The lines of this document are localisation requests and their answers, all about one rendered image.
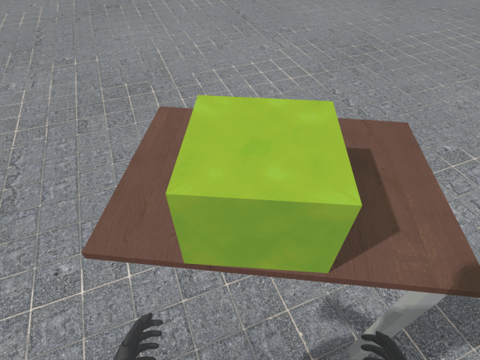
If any robot right hand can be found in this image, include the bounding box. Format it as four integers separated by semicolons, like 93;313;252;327
361;331;407;360

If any robot left hand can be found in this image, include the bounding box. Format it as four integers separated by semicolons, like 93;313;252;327
113;313;163;360

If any carton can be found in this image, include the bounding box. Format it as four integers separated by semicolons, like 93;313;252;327
166;95;362;273

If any table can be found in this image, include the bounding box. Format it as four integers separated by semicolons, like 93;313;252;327
82;106;480;360

